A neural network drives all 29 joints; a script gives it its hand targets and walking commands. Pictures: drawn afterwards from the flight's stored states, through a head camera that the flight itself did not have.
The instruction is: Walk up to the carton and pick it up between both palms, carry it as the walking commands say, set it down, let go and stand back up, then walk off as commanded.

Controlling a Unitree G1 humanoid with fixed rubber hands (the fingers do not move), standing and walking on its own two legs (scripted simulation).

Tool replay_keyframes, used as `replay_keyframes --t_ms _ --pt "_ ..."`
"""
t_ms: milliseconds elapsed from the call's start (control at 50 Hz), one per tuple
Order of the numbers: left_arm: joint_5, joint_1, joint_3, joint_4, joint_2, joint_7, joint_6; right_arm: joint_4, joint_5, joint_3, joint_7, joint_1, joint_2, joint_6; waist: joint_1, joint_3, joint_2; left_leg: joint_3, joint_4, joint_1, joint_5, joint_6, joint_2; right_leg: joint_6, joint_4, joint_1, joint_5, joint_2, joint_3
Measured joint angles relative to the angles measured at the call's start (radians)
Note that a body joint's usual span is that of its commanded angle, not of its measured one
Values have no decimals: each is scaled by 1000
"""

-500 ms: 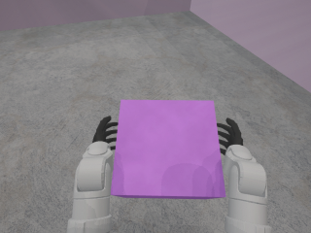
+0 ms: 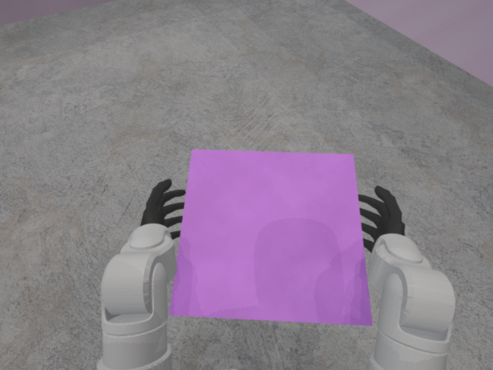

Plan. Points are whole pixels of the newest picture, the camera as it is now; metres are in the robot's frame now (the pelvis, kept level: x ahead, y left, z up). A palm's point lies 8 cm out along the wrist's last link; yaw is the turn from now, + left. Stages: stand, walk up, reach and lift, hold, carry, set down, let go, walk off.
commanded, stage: carry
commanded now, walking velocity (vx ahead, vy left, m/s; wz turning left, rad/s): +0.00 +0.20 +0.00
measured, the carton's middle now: (267, 242) +0.31 -0.01 +0.02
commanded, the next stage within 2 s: none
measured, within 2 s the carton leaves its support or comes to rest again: neither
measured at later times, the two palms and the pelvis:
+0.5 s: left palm (31, 296) +0.19 +0.28 +0.10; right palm (293, 303) +0.19 -0.04 +0.10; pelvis -0.07 +0.13 +0.00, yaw -3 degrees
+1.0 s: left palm out of the picture +0.11 +0.46 +0.10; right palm (129, 361) +0.13 +0.14 +0.11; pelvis -0.14 +0.28 +0.00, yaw -2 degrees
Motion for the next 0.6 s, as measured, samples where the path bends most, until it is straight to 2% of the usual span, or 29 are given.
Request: replay_keyframes --t_ms 40,120,160,200,220,260,300,380,460,520,540,560,600 --pt "0 5 -1 10 0 -1 6 7 9 1 -1 19 -3 0 -11 -1 -20 -58 146 -66 -75 -26 2 0 0 0 -9 -26 -1" --pt "0 11 -2 11 1 -2 7 7 18 4 -3 29 -5 1 -19 -6 -90 -136 77 -89 -82 -27 64 28 0 -1 -1 -95 -3" --pt "0 18 -6 3 2 -3 1 1 20 4 -2 29 -5 -1 -17 -11 -106 -150 -44 -54 -10 -27 91 51 2 -1 3 -123 -4" --pt "1 26 -6 -3 4 -2 -3 8 21 6 2 28 -4 -6 -9 -13 -111 -124 -103 -35 199 -36 91 56 24 0 -7 -147 -3" --pt "1 34 -1 -4 5 -1 -4 22 21 12 4 29 -4 -10 5 -12 -111 -111 -97 -29 210 -34 89 56 71 -9 -83 -148 -5" --pt "0 51 2 -6 7 2 -1 47 21 18 9 29 -4 -12 19 -11 -88 -107 -98 -14 175 -22 91 56 215 -30 -215 -117 -7" --pt "0 57 3 -5 8 5 6 66 21 19 12 29 -4 -12 36 -12 -66 -102 -107 1 166 -5 90 56 317 -34 -237 -79 -6" --pt "0 58 7 -8 8 5 6 69 17 24 13 28 -4 -12 80 -23 -61 -38 -127 8 182 22 87 56 342 -35 -211 -37 -4" --pt "0 57 7 -7 9 2 7 70 10 26 13 28 -4 -12 62 -28 -53 13 -139 -21 209 50 78 56 308 -36 -211 -3 -3" --pt "0 57 6 5 9 -3 6 67 9 26 6 29 -4 -2 40 -35 -35 49 -153 -54 235 60 75 51 81 12 -149 9 -2" --pt "0 58 2 16 8 -6 1 64 7 26 2 35 -5 1 27 -34 -18 50 -153 -62 240 45 75 32 35 17 -62 9 -4" --pt "0 59 -2 30 8 -8 0 63 7 26 0 49 -7 1 14 -31 -16 51 -134 -66 189 12 69 14 29 18 -19 -2 -3" --pt "0 60 -11 49 9 -13 5 52 7 26 -1 81 -10 7 -7 -34 -43 18 9 -105 102 -21 65 -1 29 19 -1 -42 -3"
